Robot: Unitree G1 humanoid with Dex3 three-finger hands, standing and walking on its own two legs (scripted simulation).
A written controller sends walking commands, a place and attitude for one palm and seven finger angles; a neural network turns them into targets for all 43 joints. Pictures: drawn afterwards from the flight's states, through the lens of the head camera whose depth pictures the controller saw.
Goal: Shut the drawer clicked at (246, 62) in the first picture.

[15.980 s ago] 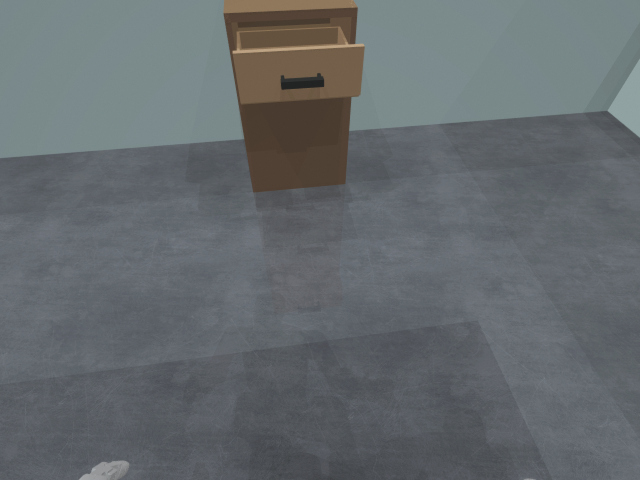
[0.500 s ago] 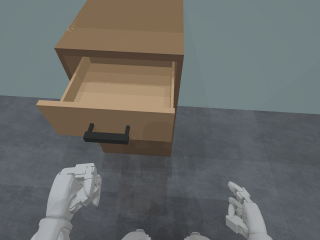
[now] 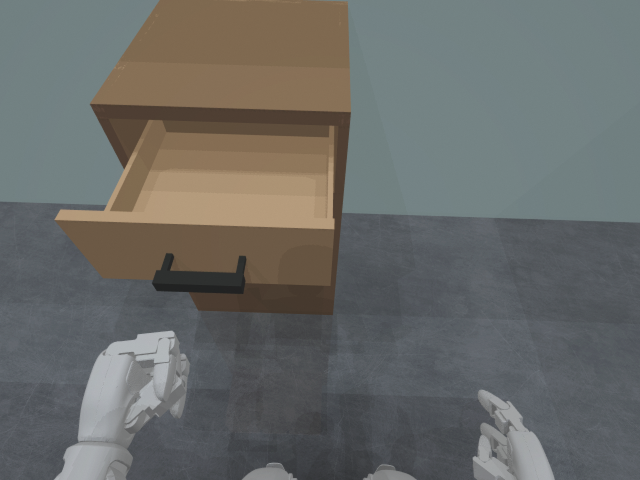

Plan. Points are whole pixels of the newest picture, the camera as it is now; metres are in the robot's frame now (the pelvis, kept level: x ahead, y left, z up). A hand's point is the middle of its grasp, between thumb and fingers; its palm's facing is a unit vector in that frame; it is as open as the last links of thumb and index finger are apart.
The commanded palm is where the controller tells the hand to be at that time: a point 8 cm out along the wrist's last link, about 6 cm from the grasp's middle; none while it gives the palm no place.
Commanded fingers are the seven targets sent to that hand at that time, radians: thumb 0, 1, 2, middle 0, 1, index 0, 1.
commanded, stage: bring the fist close to the handle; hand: left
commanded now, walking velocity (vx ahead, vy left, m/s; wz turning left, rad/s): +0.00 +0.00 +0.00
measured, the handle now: (202, 271) +0.42 +0.20 -0.04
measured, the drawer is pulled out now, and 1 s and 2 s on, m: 0.23 0.23 0.23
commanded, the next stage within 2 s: push the drawer shut in 1.46 s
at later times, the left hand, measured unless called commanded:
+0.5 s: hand (194, 359) +0.26 +0.17 +0.02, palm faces +0.00 -1.00 -0.04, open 3.3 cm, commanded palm +0.24 +0.23 +0.02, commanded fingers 0.00 0.90 0.90 -1.40 -1.60 -1.40 -1.60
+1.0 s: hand (208, 333) +0.31 +0.17 -0.04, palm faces -0.02 -1.00 -0.02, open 3.3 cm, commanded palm +0.30 +0.22 -0.03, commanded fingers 0.00 0.90 0.90 -1.40 -1.60 -1.40 -1.60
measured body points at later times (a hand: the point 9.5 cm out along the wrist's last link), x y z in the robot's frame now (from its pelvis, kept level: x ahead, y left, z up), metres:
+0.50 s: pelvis -0.01 -0.02 -0.02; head +0.07 -0.02 +0.42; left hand +0.25 +0.22 +0.02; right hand +0.16 -0.26 -0.11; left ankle +0.00 +0.08 -0.68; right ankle +0.01 -0.10 -0.68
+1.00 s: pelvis -0.02 -0.01 -0.05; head +0.09 +0.00 +0.38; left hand +0.31 +0.23 -0.03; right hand +0.13 -0.25 -0.16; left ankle +0.00 +0.08 -0.68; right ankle +0.01 -0.10 -0.68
